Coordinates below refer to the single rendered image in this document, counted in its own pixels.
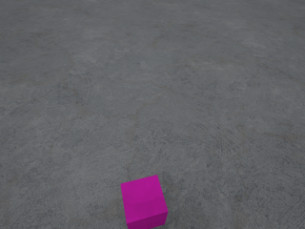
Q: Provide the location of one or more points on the carton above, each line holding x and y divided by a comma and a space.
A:
144, 203

